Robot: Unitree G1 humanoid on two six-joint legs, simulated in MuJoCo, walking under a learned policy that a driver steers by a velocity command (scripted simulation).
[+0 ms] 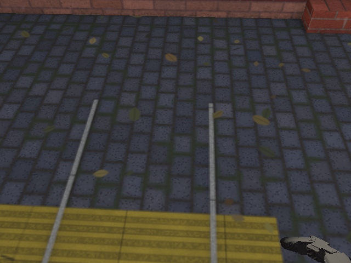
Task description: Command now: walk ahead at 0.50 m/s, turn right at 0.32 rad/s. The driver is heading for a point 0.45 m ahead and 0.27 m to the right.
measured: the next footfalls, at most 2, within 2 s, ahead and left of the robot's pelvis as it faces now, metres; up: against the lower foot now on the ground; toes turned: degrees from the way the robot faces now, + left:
left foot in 0.06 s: +0.18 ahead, +0.13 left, +0.00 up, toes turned -3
right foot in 0.54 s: +0.40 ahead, -0.17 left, +0.00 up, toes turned -23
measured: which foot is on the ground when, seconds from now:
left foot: up 0.00-0.04, down 0.06-0.54, up 0.56-1.00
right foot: down 0.00-0.06, up 0.08-0.52, down 0.54-1.00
